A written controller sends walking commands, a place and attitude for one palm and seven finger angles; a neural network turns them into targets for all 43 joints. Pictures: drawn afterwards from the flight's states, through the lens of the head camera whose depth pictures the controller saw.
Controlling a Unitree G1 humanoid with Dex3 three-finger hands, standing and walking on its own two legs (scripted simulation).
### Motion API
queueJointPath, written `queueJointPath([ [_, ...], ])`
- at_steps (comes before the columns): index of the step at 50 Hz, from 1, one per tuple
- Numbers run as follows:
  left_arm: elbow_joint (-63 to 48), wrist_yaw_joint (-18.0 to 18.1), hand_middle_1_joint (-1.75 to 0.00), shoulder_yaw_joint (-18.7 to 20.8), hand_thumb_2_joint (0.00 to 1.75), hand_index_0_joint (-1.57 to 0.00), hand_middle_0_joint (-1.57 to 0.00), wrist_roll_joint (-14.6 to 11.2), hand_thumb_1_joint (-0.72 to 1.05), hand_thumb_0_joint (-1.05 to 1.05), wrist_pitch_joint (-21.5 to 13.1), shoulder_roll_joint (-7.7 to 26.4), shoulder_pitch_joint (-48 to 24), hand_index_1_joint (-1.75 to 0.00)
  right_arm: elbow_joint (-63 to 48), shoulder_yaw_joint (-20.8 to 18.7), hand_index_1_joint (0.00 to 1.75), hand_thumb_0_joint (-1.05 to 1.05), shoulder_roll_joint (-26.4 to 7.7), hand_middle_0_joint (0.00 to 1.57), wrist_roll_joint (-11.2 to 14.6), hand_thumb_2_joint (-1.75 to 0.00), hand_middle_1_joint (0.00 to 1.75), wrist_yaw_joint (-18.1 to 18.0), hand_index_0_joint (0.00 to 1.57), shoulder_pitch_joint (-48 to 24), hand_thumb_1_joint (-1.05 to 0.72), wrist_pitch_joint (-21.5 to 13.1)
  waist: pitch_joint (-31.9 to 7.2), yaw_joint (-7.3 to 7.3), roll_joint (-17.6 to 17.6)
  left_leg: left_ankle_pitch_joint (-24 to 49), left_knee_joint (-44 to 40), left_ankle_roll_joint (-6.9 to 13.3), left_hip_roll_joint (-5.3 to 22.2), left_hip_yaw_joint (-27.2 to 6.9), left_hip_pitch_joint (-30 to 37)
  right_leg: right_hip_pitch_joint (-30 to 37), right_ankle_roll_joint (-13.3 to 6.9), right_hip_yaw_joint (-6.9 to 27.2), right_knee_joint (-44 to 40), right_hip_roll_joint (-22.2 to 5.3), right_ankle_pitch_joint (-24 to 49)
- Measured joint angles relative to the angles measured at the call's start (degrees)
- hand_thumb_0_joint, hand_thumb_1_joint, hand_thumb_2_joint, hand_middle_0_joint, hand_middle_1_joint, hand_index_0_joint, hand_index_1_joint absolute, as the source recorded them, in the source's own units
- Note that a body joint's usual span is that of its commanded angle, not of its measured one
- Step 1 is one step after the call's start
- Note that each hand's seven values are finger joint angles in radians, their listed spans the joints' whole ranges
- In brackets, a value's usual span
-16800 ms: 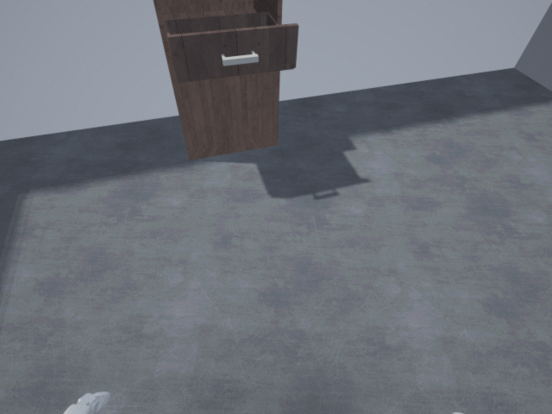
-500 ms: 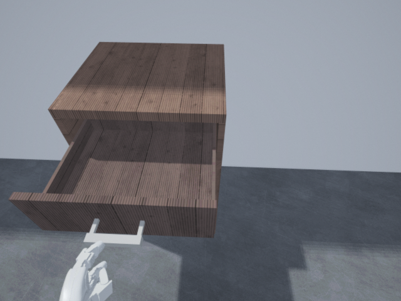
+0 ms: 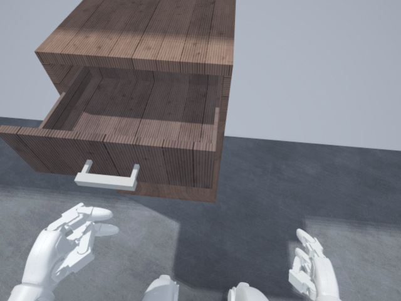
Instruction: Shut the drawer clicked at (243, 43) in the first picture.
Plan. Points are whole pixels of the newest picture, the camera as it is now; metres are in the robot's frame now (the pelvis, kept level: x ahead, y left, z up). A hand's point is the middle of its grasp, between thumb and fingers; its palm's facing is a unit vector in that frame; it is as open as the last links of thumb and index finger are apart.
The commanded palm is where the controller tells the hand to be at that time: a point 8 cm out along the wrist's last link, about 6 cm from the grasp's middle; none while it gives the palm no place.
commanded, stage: raise the hand and make a fist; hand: left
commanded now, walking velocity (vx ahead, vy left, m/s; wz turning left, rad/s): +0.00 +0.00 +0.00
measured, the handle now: (109, 173) +0.37 +0.23 +0.00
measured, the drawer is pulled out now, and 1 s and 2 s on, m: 0.24 0.24 0.24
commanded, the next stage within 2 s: bring the fist close to the handle in 1.24 s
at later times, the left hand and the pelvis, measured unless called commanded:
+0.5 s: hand (74, 262) +0.17 +0.21 +0.08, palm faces -0.03 -1.00 -0.01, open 3.1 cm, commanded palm +0.13 +0.26 +0.08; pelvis +0.01 +0.05 +0.01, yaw -1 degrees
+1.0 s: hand (75, 267) +0.16 +0.19 +0.10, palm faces -0.02 -1.00 -0.06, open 3.3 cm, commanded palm +0.12 +0.25 +0.10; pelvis +0.02 +0.04 +0.01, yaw -1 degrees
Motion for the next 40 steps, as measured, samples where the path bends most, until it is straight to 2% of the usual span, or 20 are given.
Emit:
queueJointPath([
  [2, -2.18, 1.96, -0.87, 0.75, 0.90, -0.73, -0.73, 0.13, 0.90, 0.02, 0.25, -0.81, 2.62, -0.87, 0.89, -0.56, 0.30, 0.01, 0.37, 0.20, -0.30, -0.90, 0.30, -0.03, 0.20, 1.89, -0.90, 0.48, -0.47, -0.29, 0.28, 0.30, -1.65, 0.21, 0.00, 0.54, 1.43, 1.29, 0.42, 0.51, -1.72, 0.06, 0.54],
  [7, -4.03, 4.09, -0.98, 0.68, 0.90, -0.83, -0.83, 1.16, 0.90, 0.02, -3.50, -1.93, 6.93, -0.98, 2.61, -2.06, 0.30, 0.01, -0.72, 0.20, -0.83, -0.90, 0.30, 0.34, 0.20, 3.95, -0.90, 0.64, -0.52, -0.52, 0.59, 0.82, -3.44, 1.20, -0.59, 1.51, 2.35, 2.10, 1.41, 1.42, -3.61, -0.48, 1.37],
  [13, -5.74, 3.29, -1.11, -2.72, 0.90, -0.95, -0.95, 1.92, 0.90, 0.02, -5.67, -2.25, 9.80, -1.11, 1.77, -2.89, 0.29, 0.01, -2.49, 0.20, -0.76, -0.90, 0.30, 0.58, 0.20, 3.13, -0.91, -0.93, 0.31, -0.46, -0.13, 0.39, -1.96, 2.41, -0.99, 2.05, 0.46, 0.50, 2.38, 1.97, -2.91, -0.90, 1.53],
  [18, -12.95, 6.73, -1.22, -6.37, 0.90, -1.05, -1.05, 3.38, 0.90, 0.02, -6.71, -2.98, 12.67, -1.21, -0.06, -2.95, 0.29, 0.01, -2.30, 0.20, -1.00, -0.90, 0.30, 1.41, 0.20, 2.01, -0.91, -1.42, -0.51, -0.10, -0.72, -0.36, -1.04, 3.23, -1.35, 2.28, 0.57, 0.94, 3.16, 2.22, -2.63, -1.26, 1.23],
  [23, -17.51, 10.53, -1.33, -8.89, 0.90, -1.15, -1.15, 5.85, 0.90, 0.02, -4.07, -3.89, 14.53, -1.32, -3.36, -1.74, 0.29, 0.01, -1.17, 0.20, -0.89, -0.90, 0.30, 2.26, 0.20, 0.46, -0.91, 0.80, -1.53, 0.04, -0.18, -0.79, -1.00, 3.92, -1.80, 2.40, 1.80, 2.51, 3.93, 2.32, -3.13, -1.67, 1.09],
  [29, -20.68, 12.81, -1.46, -12.31, 0.90, -1.27, -1.27, 8.25, 0.90, 0.02, 0.56, -3.80, 17.35, -1.45, -7.68, 0.27, 0.29, 0.01, -0.04, 0.20, -0.89, -0.90, 0.30, 2.68, 0.20, 0.14, -0.91, 3.27, -1.75, 0.75, 0.03, -0.92, -1.45, 4.44, -2.07, 2.70, 3.01, 3.81, 4.46, 2.60, -3.86, -1.90, 1.19],
  [34, -24.69, 14.71, -1.54, -13.53, 0.90, -1.35, -1.34, 9.10, 0.90, 0.02, 0.31, -3.44, 19.49, -1.53, -9.38, 1.14, 0.30, 0.01, 0.16, 0.20, -1.19, -0.90, 0.30, 3.03, 0.20, 1.22, -0.90, 4.48, -1.73, 1.38, 0.00, -1.21, -1.23, 4.48, -2.06, 2.52, 3.12, 4.11, 4.54, 2.44, -3.91, -1.87, 1.00],
  [40, -27.00, 15.03, -1.58, -13.26, 0.90, -1.39, -1.38, 9.32, 0.90, 0.02, 0.63, -3.49, 20.63, -1.58, -9.31, 1.12, 0.30, 0.01, -0.21, 0.20, -0.92, -0.90, 0.30, 3.33, 0.21, 2.54, -0.90, 6.00, -1.73, 1.16, 0.51, -1.52, -1.01, 4.31, -1.95, 2.35, 3.06, 4.08, 4.44, 2.30, -3.74, -1.75, 0.69],
])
